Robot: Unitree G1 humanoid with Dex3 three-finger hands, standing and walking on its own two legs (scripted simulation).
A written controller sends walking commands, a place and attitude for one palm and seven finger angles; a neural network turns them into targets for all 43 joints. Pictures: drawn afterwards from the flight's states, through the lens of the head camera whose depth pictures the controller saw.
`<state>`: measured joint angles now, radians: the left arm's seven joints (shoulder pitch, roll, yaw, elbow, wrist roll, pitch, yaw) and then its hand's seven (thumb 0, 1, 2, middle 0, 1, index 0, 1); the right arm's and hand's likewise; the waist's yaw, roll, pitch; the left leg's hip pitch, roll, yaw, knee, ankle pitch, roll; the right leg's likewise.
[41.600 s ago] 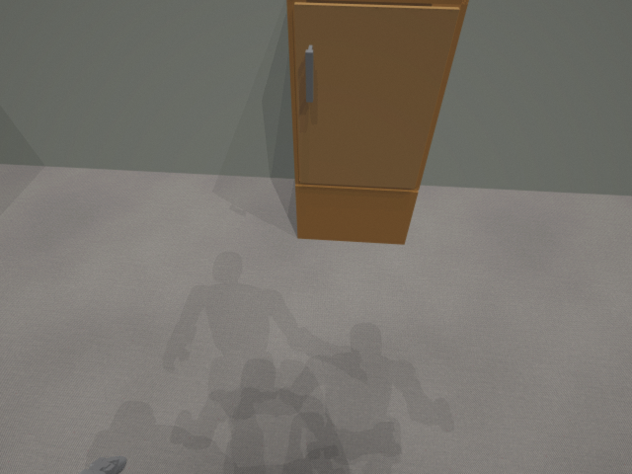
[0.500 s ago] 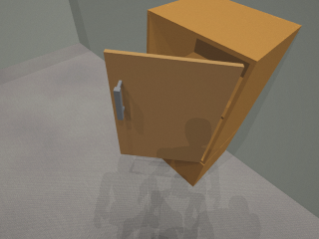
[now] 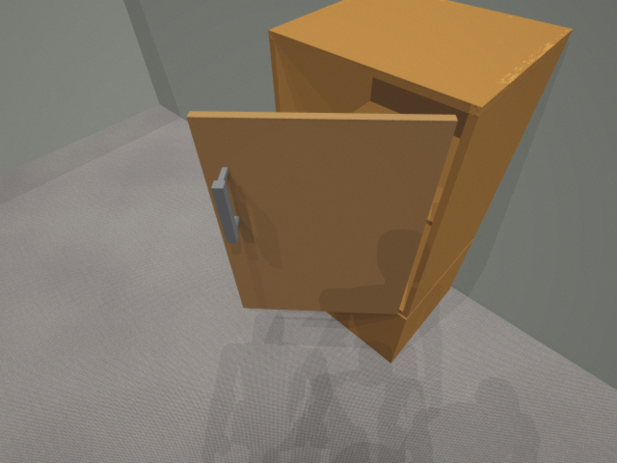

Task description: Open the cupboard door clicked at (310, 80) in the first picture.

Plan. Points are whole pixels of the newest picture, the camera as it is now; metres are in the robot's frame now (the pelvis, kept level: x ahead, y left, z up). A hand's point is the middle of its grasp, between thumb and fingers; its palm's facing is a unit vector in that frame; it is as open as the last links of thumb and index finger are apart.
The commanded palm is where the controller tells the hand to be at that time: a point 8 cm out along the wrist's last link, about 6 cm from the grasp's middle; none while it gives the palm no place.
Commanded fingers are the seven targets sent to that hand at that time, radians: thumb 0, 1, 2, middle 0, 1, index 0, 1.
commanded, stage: look again from close up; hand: left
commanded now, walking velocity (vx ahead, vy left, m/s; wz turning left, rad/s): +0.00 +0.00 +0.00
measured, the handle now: (228, 206) +0.54 +0.19 -0.01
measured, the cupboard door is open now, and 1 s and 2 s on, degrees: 40 40 40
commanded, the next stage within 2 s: raise the hand with hooked fingers in 0.34 s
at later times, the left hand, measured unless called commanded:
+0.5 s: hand out of the picture +0.07 +0.14 -0.14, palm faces +0.13 -0.97 -0.22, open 7.4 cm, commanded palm +0.10 +0.19 -0.07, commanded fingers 0.00 0.81 0.86 -0.21 -0.36 -0.21 -0.36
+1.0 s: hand (184, 449) +0.15 +0.17 -0.05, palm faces +0.06 -1.00 -0.04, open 9.4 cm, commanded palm +0.14 +0.23 -0.04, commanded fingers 0.00 0.22 0.61 -0.25 -0.74 -0.25 -0.74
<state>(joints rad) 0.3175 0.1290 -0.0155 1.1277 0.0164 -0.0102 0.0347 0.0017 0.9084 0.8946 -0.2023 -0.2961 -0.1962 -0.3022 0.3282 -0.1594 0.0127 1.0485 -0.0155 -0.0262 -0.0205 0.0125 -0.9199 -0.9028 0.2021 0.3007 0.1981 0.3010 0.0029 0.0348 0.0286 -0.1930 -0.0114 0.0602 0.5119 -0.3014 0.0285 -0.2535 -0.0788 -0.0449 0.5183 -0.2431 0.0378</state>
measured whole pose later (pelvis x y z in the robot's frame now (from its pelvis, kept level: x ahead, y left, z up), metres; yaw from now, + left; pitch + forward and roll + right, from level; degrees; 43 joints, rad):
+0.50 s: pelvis +0.00 -0.04 +0.00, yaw -1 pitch -1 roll +1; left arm 0.35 0.15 0.03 0.76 -0.06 0.03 0.03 0.01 0.91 0.89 -0.20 -0.30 -0.20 -0.30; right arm 0.32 -0.18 0.01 1.01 0.01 -0.07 -0.03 0.01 -0.91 -0.90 0.20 0.30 0.20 0.30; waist 0.00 0.03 0.05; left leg -0.17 0.04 0.06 0.47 -0.28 -0.03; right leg -0.26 -0.03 -0.06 0.52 -0.25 -0.02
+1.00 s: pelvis -0.03 -0.04 -0.10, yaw +2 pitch +12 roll -1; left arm 0.41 0.21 0.21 0.03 -0.29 -0.47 -0.38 0.01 0.45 0.70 -0.24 -0.59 -0.23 -0.60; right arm 0.13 -0.24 -0.03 0.51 0.02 -0.27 -0.05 0.01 -0.91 -0.90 0.20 0.30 0.20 0.30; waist 0.06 -0.01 -0.11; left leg -0.89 0.05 -0.04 1.24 -0.57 -0.03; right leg -0.91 -0.05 -0.11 1.19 -0.50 -0.03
